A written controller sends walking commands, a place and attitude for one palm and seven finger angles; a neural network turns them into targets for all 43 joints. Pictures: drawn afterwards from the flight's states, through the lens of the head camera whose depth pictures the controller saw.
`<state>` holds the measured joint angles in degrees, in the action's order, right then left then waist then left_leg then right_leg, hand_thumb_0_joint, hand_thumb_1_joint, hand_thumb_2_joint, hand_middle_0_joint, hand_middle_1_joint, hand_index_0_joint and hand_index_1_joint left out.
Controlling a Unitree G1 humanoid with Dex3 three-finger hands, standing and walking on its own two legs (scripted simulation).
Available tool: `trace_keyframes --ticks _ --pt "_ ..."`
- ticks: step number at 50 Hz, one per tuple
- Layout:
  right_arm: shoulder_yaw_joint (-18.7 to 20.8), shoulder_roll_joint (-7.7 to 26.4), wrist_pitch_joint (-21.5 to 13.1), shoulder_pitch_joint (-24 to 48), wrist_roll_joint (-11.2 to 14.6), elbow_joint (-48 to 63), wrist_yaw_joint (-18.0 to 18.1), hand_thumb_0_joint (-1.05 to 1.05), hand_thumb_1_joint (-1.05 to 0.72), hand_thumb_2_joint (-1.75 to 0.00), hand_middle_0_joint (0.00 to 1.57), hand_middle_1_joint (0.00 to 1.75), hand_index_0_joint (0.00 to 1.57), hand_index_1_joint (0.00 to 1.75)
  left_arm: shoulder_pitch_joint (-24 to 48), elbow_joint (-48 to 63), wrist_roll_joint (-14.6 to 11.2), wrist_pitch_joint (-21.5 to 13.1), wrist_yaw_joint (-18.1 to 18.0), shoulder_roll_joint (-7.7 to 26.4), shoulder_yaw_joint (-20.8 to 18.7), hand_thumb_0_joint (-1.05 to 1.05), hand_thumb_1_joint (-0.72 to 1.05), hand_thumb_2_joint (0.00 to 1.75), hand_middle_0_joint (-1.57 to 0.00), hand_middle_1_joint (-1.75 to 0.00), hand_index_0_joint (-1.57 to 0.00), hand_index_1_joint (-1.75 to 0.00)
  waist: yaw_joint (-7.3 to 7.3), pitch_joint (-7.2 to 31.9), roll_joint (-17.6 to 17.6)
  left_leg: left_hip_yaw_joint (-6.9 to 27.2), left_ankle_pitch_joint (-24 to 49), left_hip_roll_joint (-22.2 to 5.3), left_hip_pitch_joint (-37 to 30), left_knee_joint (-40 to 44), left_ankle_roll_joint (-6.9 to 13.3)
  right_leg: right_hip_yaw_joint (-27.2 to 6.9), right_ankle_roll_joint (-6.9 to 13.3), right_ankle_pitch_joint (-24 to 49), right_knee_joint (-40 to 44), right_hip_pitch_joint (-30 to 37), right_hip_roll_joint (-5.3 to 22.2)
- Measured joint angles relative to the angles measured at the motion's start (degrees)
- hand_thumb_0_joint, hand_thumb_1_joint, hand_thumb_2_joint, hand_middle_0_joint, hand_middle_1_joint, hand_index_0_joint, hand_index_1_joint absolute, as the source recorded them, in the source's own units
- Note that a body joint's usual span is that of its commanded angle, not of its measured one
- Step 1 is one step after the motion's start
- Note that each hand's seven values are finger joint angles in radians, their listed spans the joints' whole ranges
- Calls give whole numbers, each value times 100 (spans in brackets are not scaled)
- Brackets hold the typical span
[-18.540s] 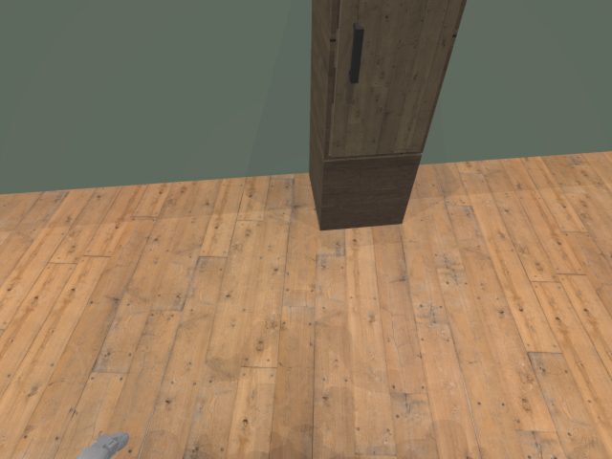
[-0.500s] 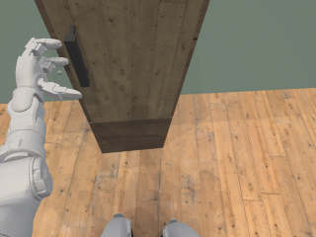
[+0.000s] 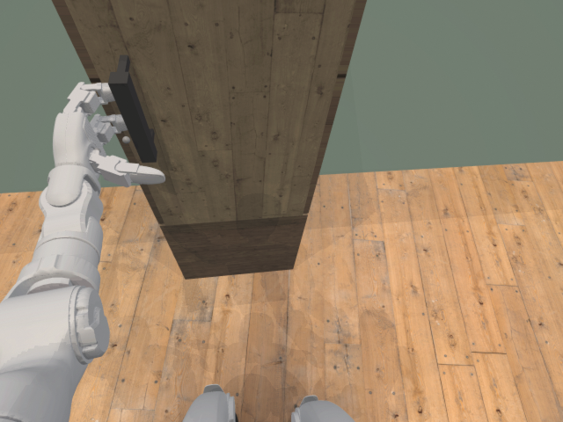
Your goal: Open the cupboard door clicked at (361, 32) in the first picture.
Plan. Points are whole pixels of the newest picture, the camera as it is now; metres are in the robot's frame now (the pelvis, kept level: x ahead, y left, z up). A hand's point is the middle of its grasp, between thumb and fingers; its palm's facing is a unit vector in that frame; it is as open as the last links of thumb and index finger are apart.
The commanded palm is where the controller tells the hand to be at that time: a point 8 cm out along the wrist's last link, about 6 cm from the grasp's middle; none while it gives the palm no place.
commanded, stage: slide the fingers in behind the handle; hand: left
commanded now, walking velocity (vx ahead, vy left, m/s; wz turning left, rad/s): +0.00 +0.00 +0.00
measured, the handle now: (137, 112) +0.54 +0.18 +0.10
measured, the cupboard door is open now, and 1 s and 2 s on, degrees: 0 0 2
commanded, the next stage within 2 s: close the thumb around the handle in 0.90 s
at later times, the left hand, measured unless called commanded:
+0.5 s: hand (150, 138) +0.49 +0.16 +0.09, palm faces +0.08 -1.00 -0.01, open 14.0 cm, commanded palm +0.47 +0.20 +0.09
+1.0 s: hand (150, 138) +0.49 +0.16 +0.09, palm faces +0.07 -1.00 -0.01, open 13.9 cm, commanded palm +0.47 +0.20 +0.09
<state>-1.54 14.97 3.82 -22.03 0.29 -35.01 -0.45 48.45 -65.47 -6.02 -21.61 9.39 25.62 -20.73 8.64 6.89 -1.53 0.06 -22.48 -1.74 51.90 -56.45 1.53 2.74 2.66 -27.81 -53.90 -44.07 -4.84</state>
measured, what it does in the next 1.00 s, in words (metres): stands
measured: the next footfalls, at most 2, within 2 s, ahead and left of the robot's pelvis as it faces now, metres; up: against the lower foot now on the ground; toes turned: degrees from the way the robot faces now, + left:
none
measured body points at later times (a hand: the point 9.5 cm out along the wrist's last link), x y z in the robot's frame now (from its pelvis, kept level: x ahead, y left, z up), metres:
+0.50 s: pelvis +0.00 +0.00 +0.00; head +0.09 +0.01 +0.44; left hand +0.48 +0.21 +0.10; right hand +0.02 -0.26 -0.12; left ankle +0.04 +0.10 -0.68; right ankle -0.02 -0.10 -0.68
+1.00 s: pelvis +0.00 +0.00 +0.00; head +0.09 +0.02 +0.44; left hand +0.48 +0.21 +0.09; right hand +0.01 -0.26 -0.12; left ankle +0.04 +0.10 -0.68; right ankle -0.02 -0.10 -0.68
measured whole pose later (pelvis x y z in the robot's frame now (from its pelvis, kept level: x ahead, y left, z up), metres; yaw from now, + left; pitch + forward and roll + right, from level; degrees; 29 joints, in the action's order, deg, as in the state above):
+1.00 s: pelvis +0.00 +0.00 +0.00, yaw +0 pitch +18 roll -3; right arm -0.9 15.0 3.1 -23.1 -0.6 -36.6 -1.6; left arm 50.2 -66.1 -5.2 -23.7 3.4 21.4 -16.9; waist 8.8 7.2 -2.1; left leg 0.3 -22.2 -1.3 52.9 -56.8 1.6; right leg 3.0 2.6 -27.9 -54.7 -45.1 -4.5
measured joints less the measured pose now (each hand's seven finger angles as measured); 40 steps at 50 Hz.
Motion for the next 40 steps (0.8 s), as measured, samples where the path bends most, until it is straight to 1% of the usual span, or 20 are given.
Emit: trace_keyframes --ticks 4,6,10,18,26,40 --pt "29 -5 -22 -11 -13 -15 -17 0 -91 -90 20 30 20 30 -29 98 -9 -80 -68 -30 92 -2 -50 30 -30 -120 -30 -120 -24 -3 -15 14 -10 2 18 -16 -14 13 12 -15 -17 -14 0" --pt "43 -6 -24 -23 -15 -53 -36 0 -91 -90 20 30 20 30 -36 134 -31 -125 -70 -86 155 -2 -50 30 -30 -120 -30 -120 -53 4 -21 19 -16 8 21 -23 -17 19 15 -26 -27 -15 4" --pt "53 -13 -5 -37 -13 -115 -58 0 -91 -90 20 30 20 30 -34 161 -77 -107 -96 -223 254 -2 -50 30 -30 -120 -30 -120 -76 24 -29 26 -21 21 -7 -12 -19 26 18 -39 -23 13 14" --pt "54 -28 -20 -43 -42 -82 -86 0 -91 -90 20 30 20 30 -15 118 29 -74 -342 -386 233 -2 -50 30 -30 -120 -30 -120 -18 44 -39 -10 -16 17 -42 14 -22 -11 21 -40 -34 20 16" --pt "50 -41 -38 -70 -64 -103 -109 0 -91 -90 20 30 20 30 75 18 92 -183 -500 -390 280 -2 -50 30 -30 -121 -30 -120 -7 8 -45 -3 -1 26 17 -19 -26 -1 25 -46 -94 -47 24" --pt "54 1 -72 -106 -72 -165 -79 0 -91 -90 20 30 20 30 276 -153 85 -171 -480 -311 340 -2 -50 30 -33 -123 -33 -122 28 11 -40 54 32 40 136 -56 -22 55 22 -19 -101 -134 29"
